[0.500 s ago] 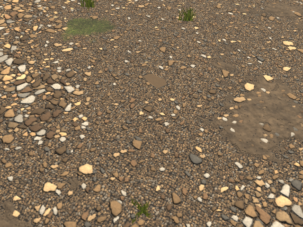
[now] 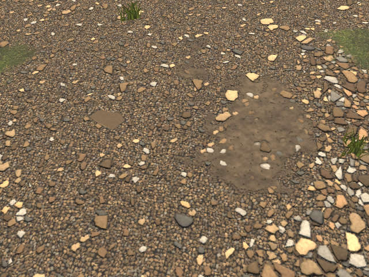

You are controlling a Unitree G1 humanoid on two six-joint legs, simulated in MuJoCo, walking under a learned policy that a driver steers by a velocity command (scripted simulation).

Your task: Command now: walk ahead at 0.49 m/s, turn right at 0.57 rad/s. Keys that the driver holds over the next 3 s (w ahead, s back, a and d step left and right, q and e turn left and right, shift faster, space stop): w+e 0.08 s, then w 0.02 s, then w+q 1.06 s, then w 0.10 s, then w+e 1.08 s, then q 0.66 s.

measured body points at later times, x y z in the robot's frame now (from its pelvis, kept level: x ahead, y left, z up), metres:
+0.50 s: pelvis +0.30 +0.06 +0.00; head +0.33 +0.06 +0.45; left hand +0.41 +0.33 -0.11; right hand +0.42 -0.21 -0.10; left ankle +0.34 +0.13 -0.74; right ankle +0.23 -0.08 -0.65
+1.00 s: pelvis +0.58 +0.03 +0.00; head +0.60 +0.03 +0.45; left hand +0.63 +0.33 -0.09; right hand +0.76 -0.22 -0.11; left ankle +0.50 +0.15 -0.65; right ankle +0.63 -0.06 -0.74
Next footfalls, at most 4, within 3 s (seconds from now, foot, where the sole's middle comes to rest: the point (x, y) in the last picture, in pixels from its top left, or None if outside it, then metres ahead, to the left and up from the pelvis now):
0.34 left None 0.38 0.13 -0.78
0.82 right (214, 216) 0.67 -0.05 -0.78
1.34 left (127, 179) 0.84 0.31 -0.78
1.90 right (161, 114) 1.20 0.18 -0.78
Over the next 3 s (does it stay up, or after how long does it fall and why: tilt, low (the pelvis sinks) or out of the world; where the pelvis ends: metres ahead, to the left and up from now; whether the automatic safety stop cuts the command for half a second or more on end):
stays up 1.43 0.29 0.00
